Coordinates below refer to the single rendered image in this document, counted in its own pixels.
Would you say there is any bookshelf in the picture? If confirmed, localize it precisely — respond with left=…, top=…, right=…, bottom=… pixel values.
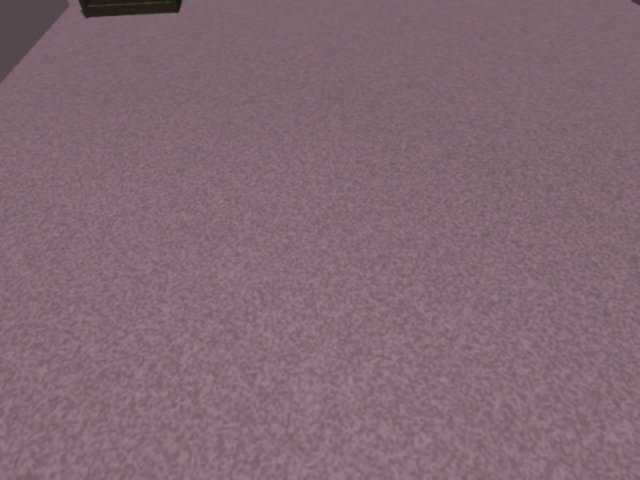
left=79, top=0, right=182, bottom=18

